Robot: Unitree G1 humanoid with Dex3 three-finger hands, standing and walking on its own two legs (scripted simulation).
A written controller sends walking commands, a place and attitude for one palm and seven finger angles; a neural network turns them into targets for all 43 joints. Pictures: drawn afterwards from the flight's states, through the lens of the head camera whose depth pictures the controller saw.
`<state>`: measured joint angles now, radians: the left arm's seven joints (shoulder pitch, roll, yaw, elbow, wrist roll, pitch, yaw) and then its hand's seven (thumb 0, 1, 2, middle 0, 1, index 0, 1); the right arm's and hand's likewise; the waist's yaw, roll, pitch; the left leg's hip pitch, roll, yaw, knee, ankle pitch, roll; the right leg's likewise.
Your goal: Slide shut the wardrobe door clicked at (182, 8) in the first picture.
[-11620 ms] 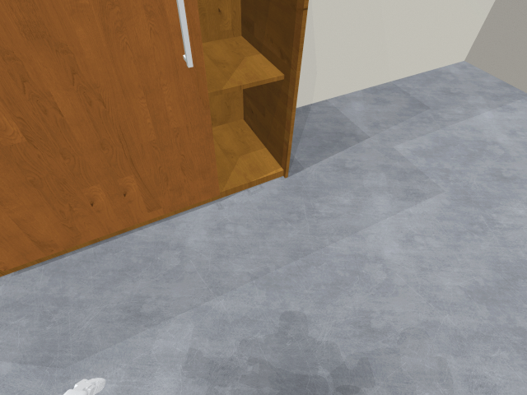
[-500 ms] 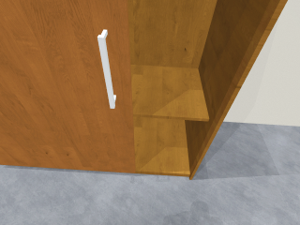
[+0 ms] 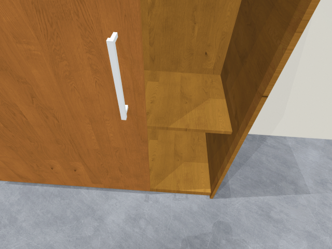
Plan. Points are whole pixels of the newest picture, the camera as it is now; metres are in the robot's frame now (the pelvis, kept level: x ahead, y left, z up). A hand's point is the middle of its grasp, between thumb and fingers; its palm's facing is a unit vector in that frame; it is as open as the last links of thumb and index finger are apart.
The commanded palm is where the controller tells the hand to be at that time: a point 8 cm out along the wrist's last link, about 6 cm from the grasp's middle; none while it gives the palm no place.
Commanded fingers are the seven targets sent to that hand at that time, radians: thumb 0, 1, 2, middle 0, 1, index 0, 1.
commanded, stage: look again from close up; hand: left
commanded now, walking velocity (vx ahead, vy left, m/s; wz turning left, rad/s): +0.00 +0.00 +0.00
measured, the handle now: (119, 81) +0.53 +0.18 +0.11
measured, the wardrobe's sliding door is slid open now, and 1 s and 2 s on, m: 0.38 0.38 0.38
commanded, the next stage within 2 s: raise the hand with hooked fingers in 0.82 s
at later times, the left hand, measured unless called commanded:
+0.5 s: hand out of the picture -0.02 +0.15 -0.18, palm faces +0.08 -0.99 -0.13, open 7.4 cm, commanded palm none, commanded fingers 0.00 0.90 0.90 -0.20 -0.30 -0.20 -0.30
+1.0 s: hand out of the picture +0.02 +0.18 -0.15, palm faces +0.16 -0.96 -0.22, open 7.2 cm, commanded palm +0.10 +0.21 -0.06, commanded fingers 0.00 0.78 0.85 -0.21 -0.38 -0.21 -0.38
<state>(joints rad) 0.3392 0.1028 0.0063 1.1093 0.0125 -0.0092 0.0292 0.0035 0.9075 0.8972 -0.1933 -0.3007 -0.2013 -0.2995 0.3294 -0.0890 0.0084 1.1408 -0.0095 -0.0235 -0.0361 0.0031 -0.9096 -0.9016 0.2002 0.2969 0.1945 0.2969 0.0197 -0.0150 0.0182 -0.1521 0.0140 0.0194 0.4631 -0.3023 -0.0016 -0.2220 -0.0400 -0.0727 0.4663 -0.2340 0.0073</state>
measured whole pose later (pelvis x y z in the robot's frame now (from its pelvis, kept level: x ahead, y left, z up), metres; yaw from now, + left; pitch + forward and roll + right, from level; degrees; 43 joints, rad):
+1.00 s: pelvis +0.00 +0.00 +0.00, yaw +0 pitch -1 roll +0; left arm 0.50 0.15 -0.01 0.63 -0.07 0.11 0.10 0.06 0.96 0.89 -0.20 -0.31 -0.21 -0.30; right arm 0.38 -0.14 0.02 1.03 0.01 -0.12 -0.06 0.03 -0.94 -0.90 0.20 0.30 0.20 0.30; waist 0.03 0.00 0.03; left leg -0.16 0.01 0.03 0.50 -0.33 0.00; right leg -0.24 -0.04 -0.06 0.51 -0.25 0.01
